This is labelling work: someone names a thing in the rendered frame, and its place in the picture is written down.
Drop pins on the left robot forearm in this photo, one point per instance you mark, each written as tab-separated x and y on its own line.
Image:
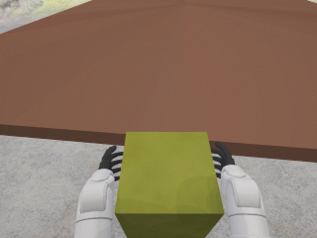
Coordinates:
94	213

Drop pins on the carton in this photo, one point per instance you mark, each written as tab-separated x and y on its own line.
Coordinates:
168	186

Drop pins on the left robot hand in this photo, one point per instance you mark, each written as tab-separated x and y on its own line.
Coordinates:
108	157

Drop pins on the right robot hand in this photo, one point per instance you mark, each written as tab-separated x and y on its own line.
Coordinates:
225	160

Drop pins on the right robot forearm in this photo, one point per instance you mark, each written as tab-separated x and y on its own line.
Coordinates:
245	204

